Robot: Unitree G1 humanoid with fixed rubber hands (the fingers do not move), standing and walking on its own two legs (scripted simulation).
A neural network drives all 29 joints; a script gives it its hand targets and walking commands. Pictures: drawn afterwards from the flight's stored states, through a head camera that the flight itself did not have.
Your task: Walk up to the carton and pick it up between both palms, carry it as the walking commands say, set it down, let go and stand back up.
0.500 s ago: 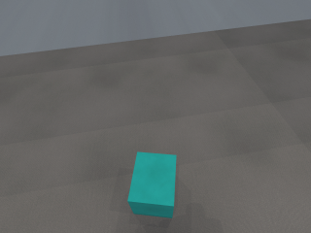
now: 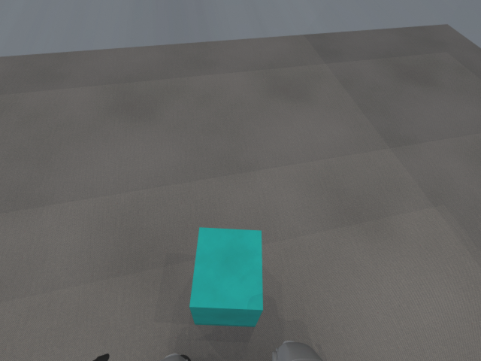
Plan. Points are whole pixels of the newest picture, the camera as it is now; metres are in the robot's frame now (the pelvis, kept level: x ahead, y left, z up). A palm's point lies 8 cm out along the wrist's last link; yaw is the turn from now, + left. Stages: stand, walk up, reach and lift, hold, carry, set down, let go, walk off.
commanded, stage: walk up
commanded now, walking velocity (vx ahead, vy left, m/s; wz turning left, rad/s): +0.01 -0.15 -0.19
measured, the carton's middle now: (227, 278) +0.47 +0.01 -0.64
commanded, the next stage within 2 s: none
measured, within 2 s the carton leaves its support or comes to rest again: neither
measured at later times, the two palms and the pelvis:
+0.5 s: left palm out of the picture +0.01 +0.17 -0.13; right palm out of the picture +0.00 -0.27 -0.15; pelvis +0.01 -0.04 +0.01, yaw +2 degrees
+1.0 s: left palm out of the picture +0.05 +0.24 -0.14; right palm out of the picture +0.06 -0.18 -0.13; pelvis +0.05 +0.03 +0.01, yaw +1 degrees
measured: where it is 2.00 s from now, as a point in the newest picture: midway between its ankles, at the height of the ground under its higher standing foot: outside the picture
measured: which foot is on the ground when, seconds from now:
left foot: down 0.00-0.12, up 0.14-0.62, down 0.64-1.00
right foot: up 0.00-0.08, down 0.10-0.64, up 0.66-0.90, down 0.92-1.00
